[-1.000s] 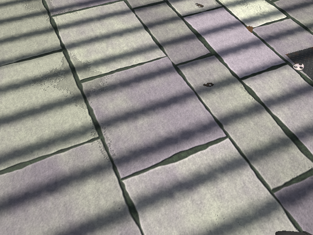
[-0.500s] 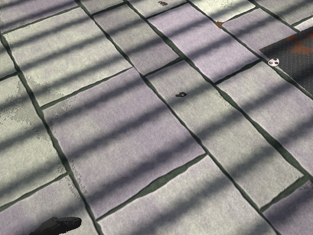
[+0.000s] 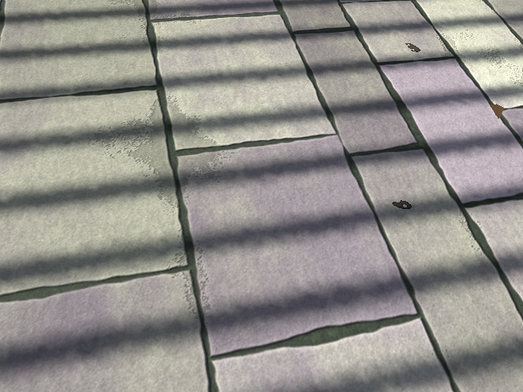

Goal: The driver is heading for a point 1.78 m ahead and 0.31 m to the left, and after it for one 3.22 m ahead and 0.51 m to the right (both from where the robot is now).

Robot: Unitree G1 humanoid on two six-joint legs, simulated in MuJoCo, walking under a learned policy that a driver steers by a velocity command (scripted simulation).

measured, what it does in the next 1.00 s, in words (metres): steps on the spot, turning left: right foot, then left foot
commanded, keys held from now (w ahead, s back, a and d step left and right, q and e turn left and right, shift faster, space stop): q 0.62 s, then no key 0.38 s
